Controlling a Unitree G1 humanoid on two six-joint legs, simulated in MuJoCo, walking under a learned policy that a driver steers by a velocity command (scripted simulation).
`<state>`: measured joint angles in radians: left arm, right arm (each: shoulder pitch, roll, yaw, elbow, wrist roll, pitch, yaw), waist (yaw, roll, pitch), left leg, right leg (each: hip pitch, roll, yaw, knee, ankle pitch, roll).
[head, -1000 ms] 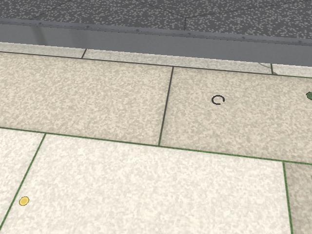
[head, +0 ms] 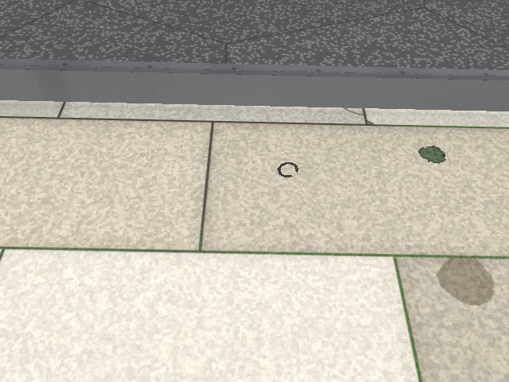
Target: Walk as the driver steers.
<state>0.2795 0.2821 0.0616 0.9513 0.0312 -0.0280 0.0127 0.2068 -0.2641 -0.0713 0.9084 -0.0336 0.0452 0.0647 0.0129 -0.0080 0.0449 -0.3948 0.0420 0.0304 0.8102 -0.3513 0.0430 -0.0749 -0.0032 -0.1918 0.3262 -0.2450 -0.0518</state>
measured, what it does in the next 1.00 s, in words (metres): walks ahead: left foot, then right foot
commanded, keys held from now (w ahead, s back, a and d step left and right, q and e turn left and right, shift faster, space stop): w+q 0.26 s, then w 0.02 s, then w+e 0.68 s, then e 0.04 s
